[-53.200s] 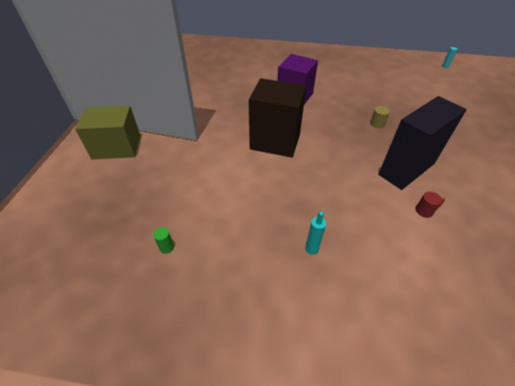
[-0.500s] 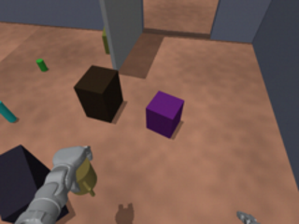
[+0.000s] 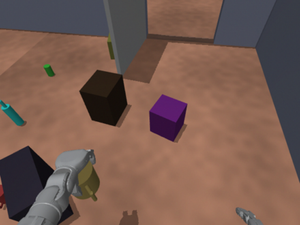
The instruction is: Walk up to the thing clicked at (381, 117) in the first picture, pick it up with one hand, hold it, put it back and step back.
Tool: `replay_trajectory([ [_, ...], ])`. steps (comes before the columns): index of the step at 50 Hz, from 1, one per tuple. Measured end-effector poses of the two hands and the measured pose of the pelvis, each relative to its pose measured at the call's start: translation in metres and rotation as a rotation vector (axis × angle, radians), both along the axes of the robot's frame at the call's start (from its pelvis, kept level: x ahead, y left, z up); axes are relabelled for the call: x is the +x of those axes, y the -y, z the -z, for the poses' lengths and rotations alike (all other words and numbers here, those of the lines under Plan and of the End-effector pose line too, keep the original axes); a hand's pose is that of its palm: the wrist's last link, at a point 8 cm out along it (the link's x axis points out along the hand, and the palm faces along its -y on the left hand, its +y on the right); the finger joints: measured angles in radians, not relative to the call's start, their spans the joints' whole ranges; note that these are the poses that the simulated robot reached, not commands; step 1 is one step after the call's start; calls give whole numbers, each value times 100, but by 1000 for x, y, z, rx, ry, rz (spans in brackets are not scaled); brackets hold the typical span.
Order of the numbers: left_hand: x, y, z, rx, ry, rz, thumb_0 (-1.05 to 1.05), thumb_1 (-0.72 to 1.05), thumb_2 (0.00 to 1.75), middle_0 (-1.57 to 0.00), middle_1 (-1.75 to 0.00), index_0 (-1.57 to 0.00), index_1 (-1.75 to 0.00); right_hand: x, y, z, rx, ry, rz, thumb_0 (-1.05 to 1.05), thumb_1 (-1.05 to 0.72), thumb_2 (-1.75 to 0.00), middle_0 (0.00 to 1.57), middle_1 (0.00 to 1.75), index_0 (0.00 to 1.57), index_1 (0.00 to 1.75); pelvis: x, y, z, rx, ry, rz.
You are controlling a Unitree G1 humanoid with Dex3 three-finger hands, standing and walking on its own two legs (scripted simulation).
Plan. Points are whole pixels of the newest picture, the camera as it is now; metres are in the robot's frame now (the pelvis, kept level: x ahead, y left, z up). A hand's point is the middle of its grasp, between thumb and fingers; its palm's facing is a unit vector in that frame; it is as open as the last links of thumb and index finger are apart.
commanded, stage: hold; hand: left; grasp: from above
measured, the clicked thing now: (84, 182) +0.28 +0.22 -0.11
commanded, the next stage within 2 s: crouch in 1.04 s
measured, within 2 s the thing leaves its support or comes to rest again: neither
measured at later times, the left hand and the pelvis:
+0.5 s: hand (77, 176) +0.27 +0.22 -0.04, palm faces -0.46 -0.06 -0.89, open 11.3 cm; pelvis -0.01 +0.00 +0.00, yaw +0 degrees
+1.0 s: hand (76, 174) +0.28 +0.22 -0.04, palm faces -0.46 -0.05 -0.89, open 11.3 cm; pelvis -0.01 +0.00 +0.01, yaw +0 degrees
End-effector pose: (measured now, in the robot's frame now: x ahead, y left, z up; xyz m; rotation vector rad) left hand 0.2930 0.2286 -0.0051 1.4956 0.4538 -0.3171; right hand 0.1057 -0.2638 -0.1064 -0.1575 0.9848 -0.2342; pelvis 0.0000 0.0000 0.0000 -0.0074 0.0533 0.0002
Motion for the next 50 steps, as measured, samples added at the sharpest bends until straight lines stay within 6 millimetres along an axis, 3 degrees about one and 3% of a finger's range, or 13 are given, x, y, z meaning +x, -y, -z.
replay_trajectory([
  [18,-14,7,-11,-14,3,23,-1,-26,73,-49,-80,-58,-77,9,-4,-6,7,54,-30,1,-92,-90,20,30,20,30,-9,2,-3,4,32,0],
  [28,-11,5,-21,-8,9,14,-1,-25,73,-48,-80,-58,-77,16,-5,-10,10,78,-35,1,-92,-90,20,30,20,30,-10,3,-5,5,43,0],
  [50,-7,5,-21,-5,14,18,-1,-25,73,-48,-80,-57,-77,20,-9,-9,15,53,-38,1,-92,-90,20,30,20,30,-5,2,-7,5,42,-2],
])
